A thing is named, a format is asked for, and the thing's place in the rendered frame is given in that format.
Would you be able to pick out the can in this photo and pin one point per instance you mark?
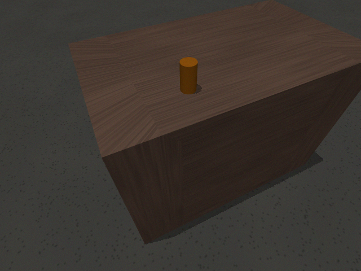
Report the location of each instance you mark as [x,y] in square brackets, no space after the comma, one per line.
[188,75]

